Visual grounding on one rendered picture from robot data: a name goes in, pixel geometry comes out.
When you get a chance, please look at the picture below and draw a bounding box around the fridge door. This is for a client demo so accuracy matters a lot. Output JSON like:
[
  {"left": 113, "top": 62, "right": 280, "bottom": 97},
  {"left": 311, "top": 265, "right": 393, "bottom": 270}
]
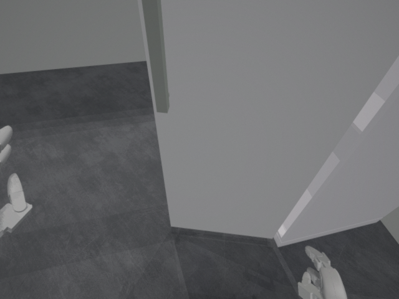
[{"left": 138, "top": 0, "right": 399, "bottom": 239}]

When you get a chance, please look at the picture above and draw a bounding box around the handle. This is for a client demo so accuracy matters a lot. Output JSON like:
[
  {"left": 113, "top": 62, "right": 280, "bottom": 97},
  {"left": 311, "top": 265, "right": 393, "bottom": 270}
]
[{"left": 142, "top": 0, "right": 170, "bottom": 113}]

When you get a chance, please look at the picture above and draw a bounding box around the robot right hand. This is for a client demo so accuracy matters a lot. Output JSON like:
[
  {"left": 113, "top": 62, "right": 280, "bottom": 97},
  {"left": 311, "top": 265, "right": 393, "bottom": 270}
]
[{"left": 298, "top": 246, "right": 347, "bottom": 299}]

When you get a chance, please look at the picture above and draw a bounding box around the robot left hand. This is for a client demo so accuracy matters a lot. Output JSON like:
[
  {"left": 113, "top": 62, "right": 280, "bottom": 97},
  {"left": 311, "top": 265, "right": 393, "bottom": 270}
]
[{"left": 0, "top": 125, "right": 32, "bottom": 238}]

